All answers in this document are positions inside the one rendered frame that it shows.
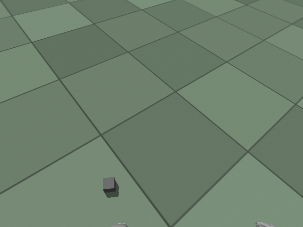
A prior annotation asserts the cube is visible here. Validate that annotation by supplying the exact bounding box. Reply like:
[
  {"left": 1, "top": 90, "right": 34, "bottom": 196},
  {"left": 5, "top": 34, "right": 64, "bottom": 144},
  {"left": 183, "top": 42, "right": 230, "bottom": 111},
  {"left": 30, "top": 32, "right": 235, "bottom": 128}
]
[{"left": 103, "top": 177, "right": 116, "bottom": 193}]

